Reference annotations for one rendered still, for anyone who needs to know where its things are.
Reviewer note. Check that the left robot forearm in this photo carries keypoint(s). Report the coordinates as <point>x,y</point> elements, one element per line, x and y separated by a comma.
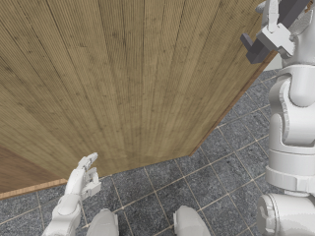
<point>66,216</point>

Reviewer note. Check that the robot right thigh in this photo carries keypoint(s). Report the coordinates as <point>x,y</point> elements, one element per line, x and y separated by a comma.
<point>187,222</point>

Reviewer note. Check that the robot right upper arm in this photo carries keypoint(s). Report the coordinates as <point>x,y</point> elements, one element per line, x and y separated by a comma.
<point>285,215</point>

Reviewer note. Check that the wardrobe door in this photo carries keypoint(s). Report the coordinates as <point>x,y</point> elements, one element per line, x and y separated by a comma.
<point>17,172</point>
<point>136,81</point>

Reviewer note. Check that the robot left shin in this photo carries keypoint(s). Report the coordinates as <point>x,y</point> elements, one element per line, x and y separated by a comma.
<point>105,209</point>

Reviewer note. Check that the robot right hand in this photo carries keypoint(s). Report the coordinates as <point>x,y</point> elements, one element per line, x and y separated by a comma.
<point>275,36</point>

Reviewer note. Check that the robot left hand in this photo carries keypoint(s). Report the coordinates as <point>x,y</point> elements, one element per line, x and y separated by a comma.
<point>79,180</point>

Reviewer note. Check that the handle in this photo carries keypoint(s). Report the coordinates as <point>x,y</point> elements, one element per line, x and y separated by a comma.
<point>288,11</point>

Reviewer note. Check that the right robot forearm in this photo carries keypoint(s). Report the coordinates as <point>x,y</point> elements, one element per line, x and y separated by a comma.
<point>291,145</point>

